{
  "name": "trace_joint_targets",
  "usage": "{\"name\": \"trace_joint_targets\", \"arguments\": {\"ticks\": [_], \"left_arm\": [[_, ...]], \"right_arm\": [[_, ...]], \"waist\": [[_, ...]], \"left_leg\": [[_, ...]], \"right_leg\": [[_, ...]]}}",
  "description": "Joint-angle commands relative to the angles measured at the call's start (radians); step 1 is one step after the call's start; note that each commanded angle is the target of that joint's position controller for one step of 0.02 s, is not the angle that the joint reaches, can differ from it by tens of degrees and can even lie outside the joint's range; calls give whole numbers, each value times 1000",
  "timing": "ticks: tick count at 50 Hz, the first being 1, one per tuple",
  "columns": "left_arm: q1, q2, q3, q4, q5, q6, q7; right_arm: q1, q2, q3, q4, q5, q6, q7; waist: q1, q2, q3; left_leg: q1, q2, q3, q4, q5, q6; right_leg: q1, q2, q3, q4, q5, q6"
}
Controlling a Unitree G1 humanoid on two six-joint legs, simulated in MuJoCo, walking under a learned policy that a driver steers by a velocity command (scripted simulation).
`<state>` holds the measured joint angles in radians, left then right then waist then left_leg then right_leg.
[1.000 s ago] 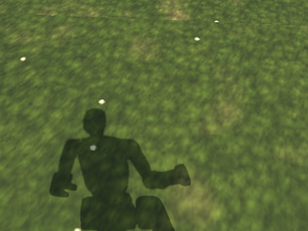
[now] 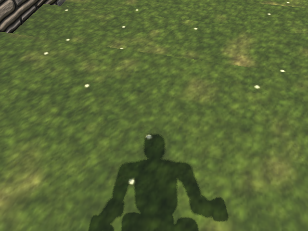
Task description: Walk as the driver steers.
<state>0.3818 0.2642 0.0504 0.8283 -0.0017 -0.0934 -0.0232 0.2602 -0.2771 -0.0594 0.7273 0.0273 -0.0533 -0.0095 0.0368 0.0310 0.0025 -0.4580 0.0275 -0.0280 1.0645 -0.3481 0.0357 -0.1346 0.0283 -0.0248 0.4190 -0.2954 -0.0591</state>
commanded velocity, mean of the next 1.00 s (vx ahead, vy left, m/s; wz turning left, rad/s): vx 0.47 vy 0.00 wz -0.33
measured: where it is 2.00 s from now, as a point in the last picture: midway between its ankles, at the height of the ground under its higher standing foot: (215, 139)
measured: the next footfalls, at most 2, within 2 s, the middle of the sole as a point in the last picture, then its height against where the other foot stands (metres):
left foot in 0.30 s outside the picture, level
right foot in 0.86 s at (201, 218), level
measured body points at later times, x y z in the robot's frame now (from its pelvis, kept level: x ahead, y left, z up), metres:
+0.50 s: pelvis +0.24 +0.08 +0.00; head +0.27 +0.08 +0.45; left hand +0.36 +0.35 -0.12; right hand +0.33 -0.21 -0.11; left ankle +0.28 +0.16 -0.74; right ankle +0.23 -0.08 -0.65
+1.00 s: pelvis +0.51 -0.03 -0.01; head +0.55 -0.05 +0.44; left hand +0.73 +0.19 -0.11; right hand +0.52 -0.33 -0.12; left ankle +0.49 +0.15 -0.65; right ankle +0.54 -0.10 -0.74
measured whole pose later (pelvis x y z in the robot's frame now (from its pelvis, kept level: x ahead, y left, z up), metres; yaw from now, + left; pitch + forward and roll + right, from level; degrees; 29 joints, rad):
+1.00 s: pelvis +0.51 -0.03 -0.01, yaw -23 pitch +1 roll +0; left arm 0.24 0.30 0.07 0.66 -0.01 -0.05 -0.03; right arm 0.20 -0.30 -0.05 0.76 0.01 -0.11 0.01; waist 0.01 0.01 0.08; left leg -0.43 0.05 -0.04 1.20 -0.38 0.01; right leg -0.35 0.09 -0.01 0.50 -0.17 -0.10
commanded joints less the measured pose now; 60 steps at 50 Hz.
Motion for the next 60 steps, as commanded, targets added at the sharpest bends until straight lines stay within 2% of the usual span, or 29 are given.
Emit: {"name": "trace_joint_targets", "arguments": {"ticks": [1, 5, 9, 12, 14, 15, 16, 17, 18, 19, 20, 22, 25, 28, 31, 36, 38, 40, 42, 43, 44, 45, 46, 47, 48, 50, 53, 57, 60], "left_arm": [[4, 120, 20, -57, -1, -4, 11], [27, 162, 26, -45, -7, 12, 26], [62, 191, 34, -22, -20, 18, 28], [55, 202, 42, -11, -26, 26, 28], [32, 213, 44, -13, -22, 36, 30], [25, 185, 32, -26, -10, 38, 33], [122, 58, -5, -61, 5, 30, 30], [146, 64, -9, -50, -28, 13, 29], [49, 164, 22, -68, -58, 9, 27], [-22, 172, 26, -90, -58, 9, 28], [-49, 157, 26, -90, -42, 14, 31], [-5, 124, 31, -69, -33, 39, 31], [-20, 92, 30, -75, -30, 68, 35], [-92, 89, 31, -106, -23, 64, 33], [-182, 72, 21, -135, -21, 50, 10], [-348, 50, 4, -222, -22, 46, -25], [-370, 58, 6, -254, -23, 46, -38], [-326, 91, 23, -267, -23, 52, -42], [-106, 171, 69, -227, -26, 60, -31], [65, 239, 104, -186, -26, 72, -12], [52, 354, 122, -184, -33, 69, 0], [76, 288, 98, -224, -21, 48, -5], [45, 226, 79, -213, -11, 34, -11], [-12, 201, 71, -214, -15, 27, -11], [-86, 171, 61, -226, -16, 26, -9], [-150, 144, 49, -253, 1, 23, -1], [-136, 172, 55, -235, -7, 18, 17], [-82, 174, 51, -198, -11, 24, 33], [-23, 188, 52, -163, -15, 23, 29]], "right_arm": [[-126, -59, -15, -101, -11, -31, 22], [-241, -8, 10, -139, -10, -34, 39], [-308, -39, 8, -163, 2, -36, 54], [-299, -82, -6, -170, 0, -42, 59], [-118, -137, -39, -125, -5, -43, 45], [58, -181, -59, -82, -7, -39, 31], [184, -288, -80, -65, -39, -33, 21], [193, -233, -62, -60, -39, -34, 28], [116, -167, -40, -58, -28, -37, 29], [50, -133, -30, -57, -20, -38, 28], [-8, -101, -21, -51, -25, -42, 31], [-74, -71, -18, -39, -40, -60, 33], [-85, -83, -27, -6, -41, -83, 30], [-59, -103, -33, 23, -45, -83, 20], [-43, -130, -37, 36, -40, -71, 9], [52, -170, -49, 77, -21, -35, 4], [60, -186, -54, 84, -12, -16, 3], [41, -217, -61, 76, -6, -2, -4], [16, -232, -62, 65, 3, 12, -11], [14, -205, -49, 52, -5, 5, -14], [104, -46, -1, -6, -47, -19, 0], [32, -102, -1, -18, -22, -62, 14], [-80, -160, -17, -54, 18, -83, 24], [-96, -148, -9, -63, 14, -95, 22], [-91, -147, -12, -50, -11, -96, 15], [-51, -159, -22, -40, -29, -73, 16], [-64, -116, -9, -44, -45, -46, 13], [-208, -68, 16, -67, -39, -49, 23], [-284, -82, 15, -86, -22, -59, 35]], "waist": [[21, -121, 72], [51, -116, 82], [55, -129, 114], [15, -127, 106], [-99, -121, -16], [-181, -101, -141], [-158, 140, -328], [-152, 261, -413], [-148, 164, -219], [-120, 115, -106], [-85, 61, -43], [-27, 94, -14], [-9, 50, 29], [-25, 20, 61], [-58, 0, 80], [-127, -25, 128], [-119, -10, 119], [-73, 36, 50], [61, 49, -84], [146, -10, -174], [25, -291, -239], [77, -186, -404], [99, -127, -268], [52, -62, -159], [4, -18, -94], [-50, -50, -62], [-59, -47, -30], [9, -93, 1], [50, -110, 22]], "left_leg": [[-323, 74, -11, -67, 126, -9], [-207, 42, 40, -351, 279, -55], [-117, 21, 38, -480, 356, -41], [-59, 7, 28, -533, 308, 8], [204, -44, 63, -566, 280, 52], [479, 12, 14, -534, 267, 82], [861, 297, -383, -553, 100, 194], [861, 395, -735, -768, -139, 253], [713, 363, -617, -812, -237, 202], [577, 333, -468, -823, -163, 172], [451, 288, -354, -849, -44, 156], [311, 228, -193, -907, 92, 138], [257, 222, -62, -958, 226, 153], [303, 215, 29, -970, 303, 156], [342, 200, 120, -975, 357, 140], [517, 250, 186, -930, 438, 132], [577, 263, 210, -870, 571, 118], [607, 260, 239, -737, 927, 95], [535, 227, 270, -414, 1095, 60], [319, 188, 271, -135, 874, 16], [-162, -12, 219, 235, -117, -52], [-282, -70, -46, 373, -258, -45], [-368, -16, -79, 358, -162, -21], [-351, 28, -71, 266, -72, -7], [-293, 63, -67, 170, -22, -13], [-178, 89, -70, 88, 35, -36], [-154, 81, -31, -51, 111, -91], [-76, 42, 2, -381, 420, -109], [-54, 21, -3, -487, 497, -91]], "right_leg": [[181, -248, 296, -282, 103, -149], [106, -210, 155, -295, 239, -140], [82, -258, 143, -299, 237, -134], [148, -294, 147, -236, 389, -106], [127, -247, 107, -1, 694, -72], [-16, -195, 80, 227, 615, -36], [-362, -56, 35, 635, 135, 29], [-502, 16, 161, 831, -276, 39], [-594, -43, 181, 903, -216, 33], [-604, -92, 141, 888, -130, 25], [-565, -127, 132, 840, -58, 28], [-453, -172, 144, 781, 31, 38], [-475, -175, 150, 746, 98, 56], [-559, -167, 169, 613, 236, 68], [-548, -156, 109, 426, 363, 65], [-614, -145, 26, 251, 329, 31], [-601, -123, -12, 217, 251, 7], [-479, -55, -73, 214, 149, -31], [-167, 32, -102, 168, 126, -93], [144, -3, 9, 124, 164, -141], [492, -272, 557, 70, 33, -315], [571, -372, 884, -89, -76, -391], [493, -347, 744, -129, -22, -327], [343, -303, 612, -129, 61, -290], [202, -262, 514, -135, 169, -261], [47, -216, 429, -177, 305, -251], [-65, -184, 324, -203, 426, -252], [-120, -110, 204, -199, 332, -176], [-77, -150, 243, -190, 231, -164]]}}
Keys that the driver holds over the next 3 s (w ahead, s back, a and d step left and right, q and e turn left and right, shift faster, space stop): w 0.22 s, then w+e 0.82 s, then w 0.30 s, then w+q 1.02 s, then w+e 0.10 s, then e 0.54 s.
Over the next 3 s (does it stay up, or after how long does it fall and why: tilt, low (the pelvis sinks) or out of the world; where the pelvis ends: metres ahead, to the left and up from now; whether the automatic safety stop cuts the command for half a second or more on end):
stays up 1.46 -0.25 0.00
